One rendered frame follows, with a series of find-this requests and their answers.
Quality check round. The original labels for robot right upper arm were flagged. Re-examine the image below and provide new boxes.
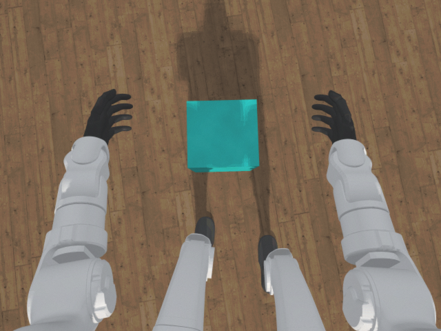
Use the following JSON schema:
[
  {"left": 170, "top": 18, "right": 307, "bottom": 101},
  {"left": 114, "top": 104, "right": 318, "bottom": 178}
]
[{"left": 342, "top": 266, "right": 441, "bottom": 331}]

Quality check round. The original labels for carton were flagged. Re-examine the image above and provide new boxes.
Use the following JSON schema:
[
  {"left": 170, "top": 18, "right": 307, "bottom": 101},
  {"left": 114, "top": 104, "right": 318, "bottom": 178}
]
[{"left": 187, "top": 99, "right": 259, "bottom": 172}]

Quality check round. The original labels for right robot shin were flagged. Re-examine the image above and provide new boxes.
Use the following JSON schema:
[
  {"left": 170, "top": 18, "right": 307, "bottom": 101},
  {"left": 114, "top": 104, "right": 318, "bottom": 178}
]
[{"left": 266, "top": 248, "right": 299, "bottom": 266}]

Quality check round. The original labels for left robot hand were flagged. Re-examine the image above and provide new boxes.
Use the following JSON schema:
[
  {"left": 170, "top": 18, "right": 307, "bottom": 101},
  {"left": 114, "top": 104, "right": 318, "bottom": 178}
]
[{"left": 83, "top": 89, "right": 133, "bottom": 145}]

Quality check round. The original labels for left robot forearm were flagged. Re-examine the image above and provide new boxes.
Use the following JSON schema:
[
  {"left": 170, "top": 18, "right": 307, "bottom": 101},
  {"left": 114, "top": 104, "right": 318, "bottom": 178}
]
[{"left": 27, "top": 137, "right": 110, "bottom": 323}]

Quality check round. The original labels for robot left upper arm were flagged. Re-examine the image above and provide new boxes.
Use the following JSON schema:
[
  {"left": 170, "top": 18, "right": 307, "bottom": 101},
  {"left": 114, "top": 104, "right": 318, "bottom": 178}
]
[{"left": 13, "top": 257, "right": 116, "bottom": 331}]

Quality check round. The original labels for left robot shin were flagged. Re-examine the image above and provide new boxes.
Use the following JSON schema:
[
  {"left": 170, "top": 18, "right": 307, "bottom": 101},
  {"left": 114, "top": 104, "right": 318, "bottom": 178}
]
[{"left": 179, "top": 233, "right": 211, "bottom": 256}]

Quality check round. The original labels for robot shin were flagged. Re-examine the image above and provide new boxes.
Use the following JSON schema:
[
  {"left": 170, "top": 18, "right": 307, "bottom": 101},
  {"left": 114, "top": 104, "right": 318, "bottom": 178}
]
[
  {"left": 266, "top": 248, "right": 299, "bottom": 266},
  {"left": 179, "top": 233, "right": 211, "bottom": 256}
]

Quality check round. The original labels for right robot hand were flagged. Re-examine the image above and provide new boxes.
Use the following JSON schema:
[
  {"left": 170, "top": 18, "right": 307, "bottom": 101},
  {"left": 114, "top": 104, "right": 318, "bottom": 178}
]
[{"left": 311, "top": 90, "right": 357, "bottom": 145}]

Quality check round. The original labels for right robot forearm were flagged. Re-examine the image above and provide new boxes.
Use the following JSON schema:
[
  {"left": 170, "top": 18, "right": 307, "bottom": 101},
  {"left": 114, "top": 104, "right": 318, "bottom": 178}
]
[{"left": 327, "top": 139, "right": 436, "bottom": 323}]

